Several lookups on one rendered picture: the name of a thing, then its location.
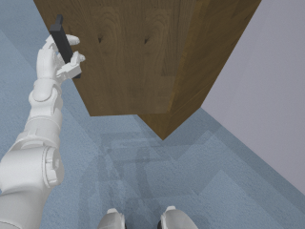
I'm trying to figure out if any robot shin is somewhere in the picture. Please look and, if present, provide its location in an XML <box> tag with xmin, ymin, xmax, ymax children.
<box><xmin>165</xmin><ymin>206</ymin><xmax>175</xmax><ymax>213</ymax></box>
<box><xmin>107</xmin><ymin>208</ymin><xmax>118</xmax><ymax>214</ymax></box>

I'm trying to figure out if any left robot hand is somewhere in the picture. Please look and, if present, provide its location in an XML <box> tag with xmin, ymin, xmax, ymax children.
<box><xmin>36</xmin><ymin>34</ymin><xmax>86</xmax><ymax>87</ymax></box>

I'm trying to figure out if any handle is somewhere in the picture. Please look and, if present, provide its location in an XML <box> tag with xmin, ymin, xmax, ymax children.
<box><xmin>50</xmin><ymin>14</ymin><xmax>81</xmax><ymax>79</ymax></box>

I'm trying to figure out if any cupboard door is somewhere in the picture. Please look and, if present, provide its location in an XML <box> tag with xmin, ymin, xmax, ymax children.
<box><xmin>33</xmin><ymin>0</ymin><xmax>196</xmax><ymax>116</ymax></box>

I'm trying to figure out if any robot left upper arm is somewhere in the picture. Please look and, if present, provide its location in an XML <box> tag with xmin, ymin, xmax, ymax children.
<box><xmin>0</xmin><ymin>145</ymin><xmax>65</xmax><ymax>229</ymax></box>

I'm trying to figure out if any right robot shin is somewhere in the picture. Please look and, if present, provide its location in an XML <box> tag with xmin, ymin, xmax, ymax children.
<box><xmin>165</xmin><ymin>206</ymin><xmax>175</xmax><ymax>213</ymax></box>

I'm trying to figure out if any left robot shin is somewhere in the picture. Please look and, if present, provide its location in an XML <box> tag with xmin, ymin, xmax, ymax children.
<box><xmin>107</xmin><ymin>208</ymin><xmax>118</xmax><ymax>214</ymax></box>

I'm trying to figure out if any robot left forearm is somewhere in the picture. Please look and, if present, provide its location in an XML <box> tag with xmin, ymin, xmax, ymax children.
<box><xmin>0</xmin><ymin>78</ymin><xmax>64</xmax><ymax>191</ymax></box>

